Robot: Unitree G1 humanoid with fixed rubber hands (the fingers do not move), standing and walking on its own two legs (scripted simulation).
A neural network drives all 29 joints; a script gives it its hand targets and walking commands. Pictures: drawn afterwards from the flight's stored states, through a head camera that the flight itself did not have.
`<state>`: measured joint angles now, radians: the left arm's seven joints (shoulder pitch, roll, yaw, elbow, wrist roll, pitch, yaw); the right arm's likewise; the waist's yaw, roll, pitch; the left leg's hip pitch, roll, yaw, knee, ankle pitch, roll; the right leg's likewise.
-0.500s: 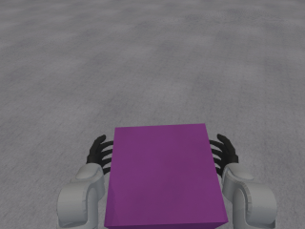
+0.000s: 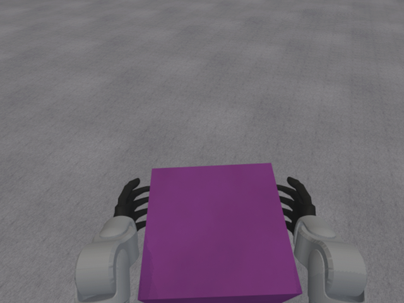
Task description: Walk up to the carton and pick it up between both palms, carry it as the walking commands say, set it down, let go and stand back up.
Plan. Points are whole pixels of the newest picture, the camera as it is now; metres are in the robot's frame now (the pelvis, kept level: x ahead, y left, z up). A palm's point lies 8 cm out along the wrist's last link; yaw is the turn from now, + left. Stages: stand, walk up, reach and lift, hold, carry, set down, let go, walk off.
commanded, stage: carry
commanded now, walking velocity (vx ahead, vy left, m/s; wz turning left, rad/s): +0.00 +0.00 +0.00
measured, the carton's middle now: (214, 244) +0.24 +0.00 +0.02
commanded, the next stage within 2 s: none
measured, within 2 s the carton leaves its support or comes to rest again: neither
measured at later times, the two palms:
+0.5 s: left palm (126, 218) +0.25 +0.15 +0.09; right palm (297, 217) +0.25 -0.15 +0.10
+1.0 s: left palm (122, 222) +0.24 +0.16 +0.10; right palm (298, 222) +0.24 -0.14 +0.10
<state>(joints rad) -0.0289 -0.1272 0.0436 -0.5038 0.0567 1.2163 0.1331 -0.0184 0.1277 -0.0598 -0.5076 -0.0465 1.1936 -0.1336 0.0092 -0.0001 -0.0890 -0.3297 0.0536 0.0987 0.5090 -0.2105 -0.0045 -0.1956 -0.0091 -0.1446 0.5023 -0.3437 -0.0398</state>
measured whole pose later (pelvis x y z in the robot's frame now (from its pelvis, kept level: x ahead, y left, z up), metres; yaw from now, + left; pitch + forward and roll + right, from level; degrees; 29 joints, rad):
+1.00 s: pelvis +0.00 +0.01 -0.01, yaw -2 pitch +3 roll +1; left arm -0.01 -0.13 0.05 -0.55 0.06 1.19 0.13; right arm -0.03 0.13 -0.05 -0.51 -0.04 1.16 -0.13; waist 0.02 -0.02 -0.10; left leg -0.38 0.06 0.14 0.56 -0.24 0.01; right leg -0.29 -0.02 -0.10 0.61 -0.37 -0.01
